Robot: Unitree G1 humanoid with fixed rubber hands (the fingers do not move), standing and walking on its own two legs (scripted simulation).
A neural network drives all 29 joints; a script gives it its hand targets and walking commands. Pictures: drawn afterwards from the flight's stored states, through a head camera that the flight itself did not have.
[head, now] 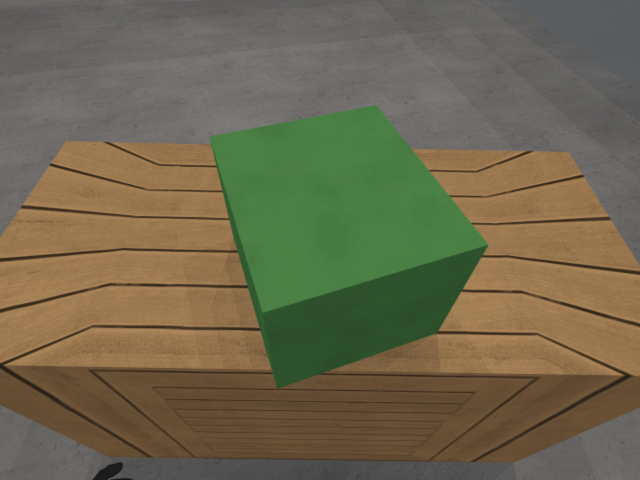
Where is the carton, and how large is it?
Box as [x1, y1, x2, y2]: [210, 105, 487, 388]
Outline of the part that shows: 376,105 210,136 234,240 277,388 435,333 441,325 487,246 487,243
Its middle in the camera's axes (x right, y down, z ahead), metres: +0.02 -0.01 +0.57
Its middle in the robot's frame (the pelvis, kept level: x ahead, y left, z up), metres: +0.44 +0.00 +0.03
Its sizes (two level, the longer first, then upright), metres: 0.292 0.257 0.220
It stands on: a pedestal, 0.69 m high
